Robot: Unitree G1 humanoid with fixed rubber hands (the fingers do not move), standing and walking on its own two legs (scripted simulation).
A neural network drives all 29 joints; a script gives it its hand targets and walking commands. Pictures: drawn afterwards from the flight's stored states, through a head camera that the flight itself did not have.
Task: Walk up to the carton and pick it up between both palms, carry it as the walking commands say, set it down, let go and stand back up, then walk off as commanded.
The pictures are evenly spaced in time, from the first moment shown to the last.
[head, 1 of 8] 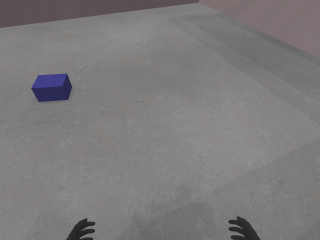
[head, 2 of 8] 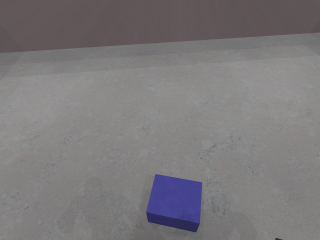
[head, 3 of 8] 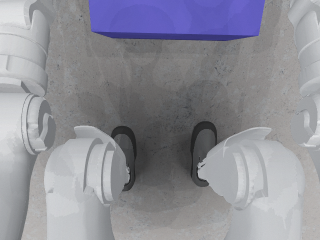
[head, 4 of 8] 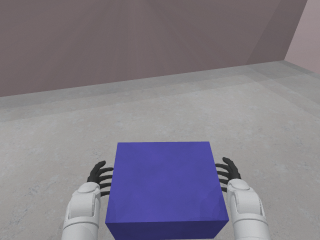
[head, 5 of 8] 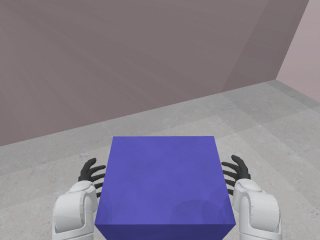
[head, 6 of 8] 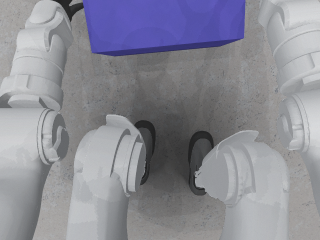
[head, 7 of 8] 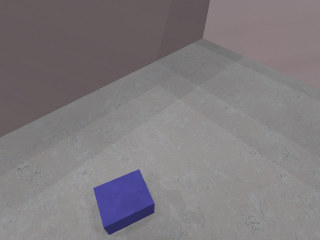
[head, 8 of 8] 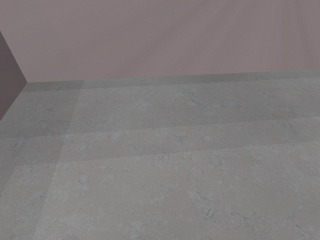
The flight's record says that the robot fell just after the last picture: no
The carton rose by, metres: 0.72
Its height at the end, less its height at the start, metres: +0.00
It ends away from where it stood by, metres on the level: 1.69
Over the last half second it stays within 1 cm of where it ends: yes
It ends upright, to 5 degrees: yes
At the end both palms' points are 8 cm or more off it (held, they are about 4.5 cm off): yes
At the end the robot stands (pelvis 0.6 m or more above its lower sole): yes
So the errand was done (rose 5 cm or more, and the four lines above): yes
